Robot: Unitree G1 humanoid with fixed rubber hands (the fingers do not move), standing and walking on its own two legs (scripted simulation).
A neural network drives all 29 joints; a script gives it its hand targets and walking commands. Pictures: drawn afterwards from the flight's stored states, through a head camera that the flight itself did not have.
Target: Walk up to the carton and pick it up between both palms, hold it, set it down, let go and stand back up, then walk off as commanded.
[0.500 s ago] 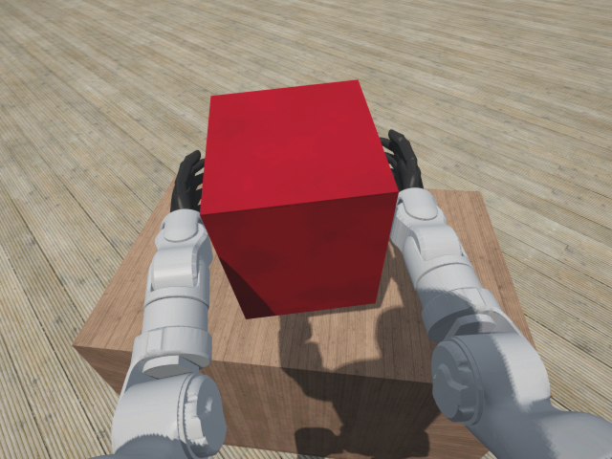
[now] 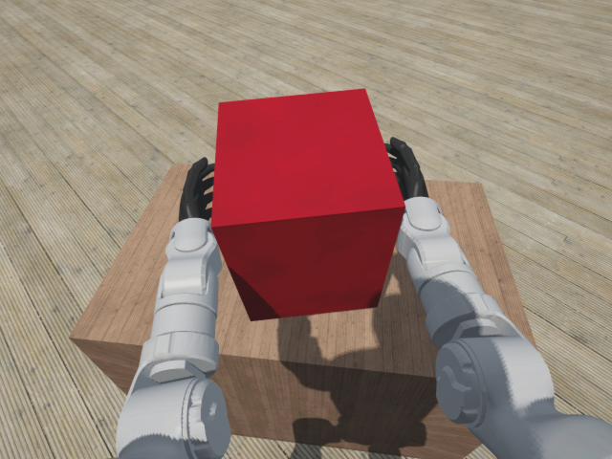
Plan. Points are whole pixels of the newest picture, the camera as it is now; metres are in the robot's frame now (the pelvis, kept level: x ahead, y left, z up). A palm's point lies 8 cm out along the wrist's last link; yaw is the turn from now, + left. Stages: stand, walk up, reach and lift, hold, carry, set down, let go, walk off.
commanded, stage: set down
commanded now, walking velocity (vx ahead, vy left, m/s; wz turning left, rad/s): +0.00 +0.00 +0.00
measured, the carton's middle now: (304, 212) +0.42 +0.01 +0.10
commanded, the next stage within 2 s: none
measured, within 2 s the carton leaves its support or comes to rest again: neither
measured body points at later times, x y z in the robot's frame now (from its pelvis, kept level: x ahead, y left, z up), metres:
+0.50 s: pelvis +0.01 +0.00 +0.00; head +0.01 +0.00 +0.45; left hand +0.41 +0.14 +0.10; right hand +0.42 -0.15 +0.12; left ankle -0.01 +0.14 -0.74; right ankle +0.06 -0.13 -0.74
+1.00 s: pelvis +0.02 +0.00 +0.00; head +0.05 +0.00 +0.45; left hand +0.42 +0.14 +0.07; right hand +0.44 -0.16 +0.09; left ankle -0.01 +0.14 -0.74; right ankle +0.06 -0.13 -0.74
